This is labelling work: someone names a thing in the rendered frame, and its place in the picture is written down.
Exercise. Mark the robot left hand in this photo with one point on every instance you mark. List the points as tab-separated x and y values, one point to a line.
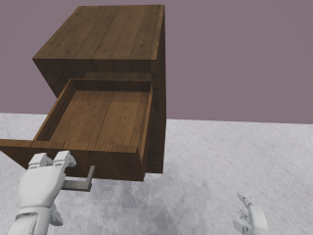
42	182

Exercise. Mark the robot left forearm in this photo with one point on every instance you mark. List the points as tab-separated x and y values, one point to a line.
33	220

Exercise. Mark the robot right hand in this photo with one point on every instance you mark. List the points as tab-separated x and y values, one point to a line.
254	218

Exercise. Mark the handle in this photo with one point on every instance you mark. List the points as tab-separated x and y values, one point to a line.
78	185

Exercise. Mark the cabinet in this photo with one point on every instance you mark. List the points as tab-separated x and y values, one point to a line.
112	42

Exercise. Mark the drawer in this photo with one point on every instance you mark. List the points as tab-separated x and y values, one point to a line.
102	122

